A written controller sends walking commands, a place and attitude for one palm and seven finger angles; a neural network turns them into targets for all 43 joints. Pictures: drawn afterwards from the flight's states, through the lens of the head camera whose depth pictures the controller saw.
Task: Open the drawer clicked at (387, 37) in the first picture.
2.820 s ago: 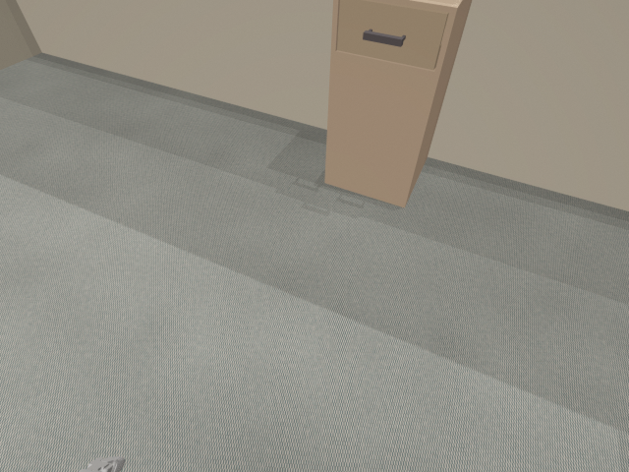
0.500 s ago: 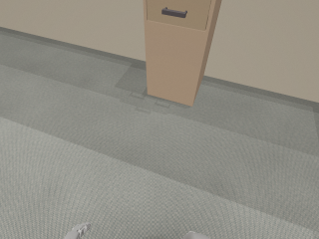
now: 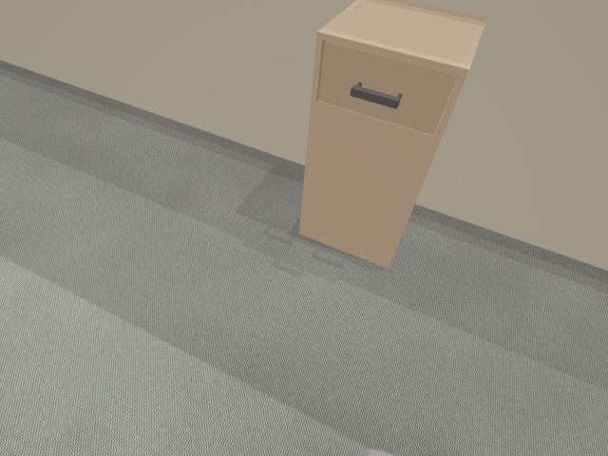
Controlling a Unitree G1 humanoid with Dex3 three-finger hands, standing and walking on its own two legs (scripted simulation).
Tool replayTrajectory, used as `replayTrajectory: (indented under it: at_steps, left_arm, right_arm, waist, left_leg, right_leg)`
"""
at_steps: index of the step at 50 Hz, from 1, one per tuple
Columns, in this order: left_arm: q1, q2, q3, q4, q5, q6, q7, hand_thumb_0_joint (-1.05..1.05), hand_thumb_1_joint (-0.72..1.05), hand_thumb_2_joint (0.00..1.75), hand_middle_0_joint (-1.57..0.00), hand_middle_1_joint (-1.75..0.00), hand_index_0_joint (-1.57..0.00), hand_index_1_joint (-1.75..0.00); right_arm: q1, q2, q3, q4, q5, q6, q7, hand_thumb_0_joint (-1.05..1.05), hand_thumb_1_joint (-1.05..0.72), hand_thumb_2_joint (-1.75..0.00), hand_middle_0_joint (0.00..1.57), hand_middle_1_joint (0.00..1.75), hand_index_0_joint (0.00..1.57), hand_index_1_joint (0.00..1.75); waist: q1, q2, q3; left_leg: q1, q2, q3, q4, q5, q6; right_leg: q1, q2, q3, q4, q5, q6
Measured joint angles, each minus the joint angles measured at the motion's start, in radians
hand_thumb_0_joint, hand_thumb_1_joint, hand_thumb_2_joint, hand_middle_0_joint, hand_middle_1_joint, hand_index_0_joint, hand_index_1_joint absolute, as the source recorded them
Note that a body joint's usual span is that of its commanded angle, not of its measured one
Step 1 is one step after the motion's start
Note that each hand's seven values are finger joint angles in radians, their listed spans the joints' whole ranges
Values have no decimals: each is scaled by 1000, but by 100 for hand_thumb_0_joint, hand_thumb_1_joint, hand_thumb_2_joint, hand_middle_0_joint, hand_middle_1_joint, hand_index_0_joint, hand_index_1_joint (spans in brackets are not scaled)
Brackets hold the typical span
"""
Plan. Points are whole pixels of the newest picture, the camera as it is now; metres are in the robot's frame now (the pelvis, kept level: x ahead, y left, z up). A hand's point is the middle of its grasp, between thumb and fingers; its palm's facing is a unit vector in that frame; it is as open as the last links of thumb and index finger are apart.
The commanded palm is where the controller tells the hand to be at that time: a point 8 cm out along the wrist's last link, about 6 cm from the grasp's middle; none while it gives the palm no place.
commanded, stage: walk to a spot facing it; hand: left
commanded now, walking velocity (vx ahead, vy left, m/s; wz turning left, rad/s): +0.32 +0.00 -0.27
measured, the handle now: (377, 93) +1.04 -0.13 -0.03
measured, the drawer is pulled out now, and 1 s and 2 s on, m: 0.00 0.00 0.00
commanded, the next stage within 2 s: turn to face it in 0.12 s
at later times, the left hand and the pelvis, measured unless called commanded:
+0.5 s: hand (257, 379) +0.27 +0.09 -0.17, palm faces -0.09 -0.96 -0.25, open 7.2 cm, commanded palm none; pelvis +0.17 -0.09 -0.01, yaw -8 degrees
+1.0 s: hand (239, 371) +0.29 +0.13 -0.18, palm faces -0.21 -0.95 -0.21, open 7.4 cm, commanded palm none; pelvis +0.21 -0.06 +0.00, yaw -18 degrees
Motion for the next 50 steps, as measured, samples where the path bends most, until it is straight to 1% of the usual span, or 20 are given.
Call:
replayTrajectory:
  at_steps: [3,6,9,12,13,14,15,16,18,20,24,28,33,36,38,40,42,44,47,50]
  left_arm:
    - [-31,-6,2,-15,0,7,-2,0,91,90,-19,-30,-20,-30]
    - [-71,-11,3,-24,-2,15,-2,0,91,90,-19,-30,-20,-30]
    - [-111,-5,4,-29,-5,17,-3,1,92,90,-19,-30,-20,-30]
    - [-145,-2,2,-40,-6,4,-4,1,92,90,-19,-30,-20,-30]
    - [-152,1,0,-47,-4,-8,-4,1,92,90,-19,-30,-20,-30]
    - [-157,7,0,-54,-2,-25,-3,0,92,90,-19,-30,-20,-30]
    - [-167,5,1,-59,-4,-40,2,0,92,90,-19,-30,-20,-30]
    - [-176,1,0,-63,-10,-49,7,0,92,90,-19,-30,-20,-30]
    - [-183,-11,-6,-69,-18,-50,17,0,91,90,-19,-30,-20,-30]
    - [-179,-24,-13,-70,-20,-43,27,0,91,90,-20,-30,-20,-30]
    - [-166,-29,-7,-66,-18,-20,42,0,93,90,-20,-30,-20,-30]
    - [-151,-28,-9,-69,-14,-2,35,0,93,90,-20,-30,-20,-30]
    - [-126,-29,-7,-82,-9,13,27,0,92,90,-20,-30,-20,-30]
    - [-110,-23,-4,-89,-8,22,26,0,91,90,-20,-30,-20,-30]
    - [-100,-17,-1,-89,-10,28,26,0,91,90,-20,-30,-20,-30]
    - [-89,-10,2,-87,-16,37,26,0,91,90,-20,-30,-20,-30]
    - [-87,4,6,-82,-20,49,24,0,91,90,-20,-30,-20,-30]
    - [-84,12,11,-81,-14,61,18,0,91,90,-20,-30,-20,-30]
    - [-80,22,18,-84,-12,64,12,0,91,90,-20,-30,-20,-30]
    - [-76,23,15,-82,-13,64,15,0,91,90,-20,-30,-20,-30]
  right_arm:
    - [53,1,5,39,2,4,0,-1,-94,-89,20,30,20,30]
    - [97,10,8,72,1,10,1,0,-93,-89,20,30,20,30]
    - [131,20,10,97,-4,17,3,0,-92,-89,20,30,20,30]
    - [163,24,10,121,-7,28,5,0,-92,-89,20,30,20,30]
    - [175,26,11,129,-5,32,6,1,-91,-89,20,30,20,30]
    - [186,31,12,138,0,38,8,1,-91,-89,20,30,20,30]
    - [177,30,13,145,5,48,10,1,-91,-89,20,30,20,30]
    - [159,27,13,146,10,58,9,1,-91,-89,20,30,20,30]
    - [115,17,10,134,13,70,4,1,-91,-89,20,30,20,30]
    - [62,6,7,108,8,77,0,1,-91,-89,20,30,20,30]
    - [-33,-8,3,33,-2,87,-3,1,-91,-89,19,30,20,30]
    - [-99,-22,1,-18,-6,96,-2,1,-92,-89,19,30,20,30]
    - [-134,-33,4,-49,-1,105,1,1,-92,-89,19,30,20,30]
    - [-136,-32,8,-59,4,105,-1,1,-91,-89,19,30,20,30]
    - [-130,-29,12,-64,8,100,-4,1,-91,-89,19,30,20,30]
    - [-116,-27,17,-66,10,90,-7,0,-91,-89,19,30,20,30]
    - [-101,-14,23,-64,4,91,-10,0,-91,-89,19,30,20,30]
    - [-83,-7,30,-63,-1,97,-12,1,-91,-89,19,30,20,30]
    - [-64,-1,35,-48,-3,102,-16,1,-91,-89,20,30,20,30]
    - [-56,-3,28,-32,-6,101,-16,1,-91,-89,20,30,20,30]
  waist:
    - [-2,3,4]
    - [-12,10,17]
    - [-34,21,38]
    - [-53,43,57]
    - [-55,50,61]
    - [-53,48,61]
    - [-49,57,70]
    - [-49,66,81]
    - [-47,77,91]
    - [-46,82,85]
    - [-48,79,50]
    - [-32,77,21]
    - [-3,63,-3]
    - [14,48,-10]
    - [18,39,-12]
    - [14,38,-17]
    - [9,13,-7]
    - [5,9,2]
    - [5,11,15]
    - [-1,24,29]
  left_leg:
    - [76,-8,15,-74,0,-11]
    - [141,-7,32,-113,-20,-30]
    - [194,4,51,-112,-63,-57]
    - [229,35,65,-52,-139,-94]
    - [227,52,66,5,-179,-104]
    - [195,70,63,112,-219,-101]
    - [131,85,27,281,-256,-90]
    - [58,84,-25,455,-276,-81]
    - [-78,71,-93,702,-254,-72]
    - [-186,71,-115,787,-198,-73]
    - [-322,80,-131,712,-119,-90]
    - [-356,77,-150,608,-82,-101]
    - [-290,53,-158,452,-111,-101]
    - [-220,29,-158,343,-135,-91]
    - [-157,15,-156,241,-111,-82]
    - [-86,12,-153,106,-48,-65]
    - [-77,0,-138,97,-22,-47]
    - [-62,2,-123,76,-21,-37]
    - [-43,6,-101,37,-8,-35]
    - [-34,16,-80,27,-7,-37]
  right_leg:
    - [-56,-20,0,-72,56,13]
    - [-68,-30,-16,-214,95,14]
    - [-40,-19,-37,-373,103,-1]
    - [22,14,-63,-488,91,-29]
    - [59,29,-74,-531,106,-38]
    - [85,34,-75,-552,147,-62]
    - [74,44,-79,-509,134,-83]
    - [75,54,-83,-479,102,-96]
    - [103,73,-85,-489,67,-104]
    - [138,92,-80,-546,85,-96]
    - [177,120,-63,-644,123,-110]
    - [198,144,-37,-688,137,-113]
    - [214,162,-5,-705,137,-108]
    - [213,169,15,-702,134,-101]
    - [209,173,25,-694,130,-92]
    - [195,183,30,-668,117,-80]
    - [171,171,43,-594,18,-50]
    - [124,162,49,-432,-92,-21]
    - [77,133,53,-242,-133,6]
    - [104,96,44,-253,-156,22]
